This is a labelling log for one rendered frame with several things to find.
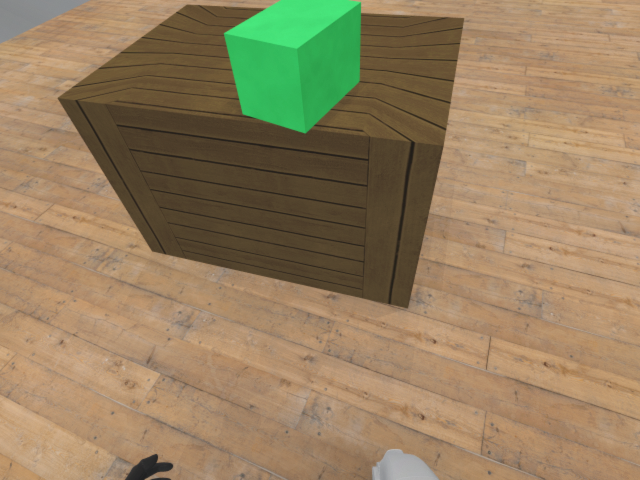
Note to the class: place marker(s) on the pedestal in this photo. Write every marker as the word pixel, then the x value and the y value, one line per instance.
pixel 341 208

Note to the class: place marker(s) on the right robot shin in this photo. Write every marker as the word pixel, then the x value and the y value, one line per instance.
pixel 393 451

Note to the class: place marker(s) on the robot left hand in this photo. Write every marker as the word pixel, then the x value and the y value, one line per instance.
pixel 147 467

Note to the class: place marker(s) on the carton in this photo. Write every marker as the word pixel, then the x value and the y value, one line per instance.
pixel 295 60

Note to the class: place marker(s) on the right robot thigh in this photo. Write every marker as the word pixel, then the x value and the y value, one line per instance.
pixel 402 467

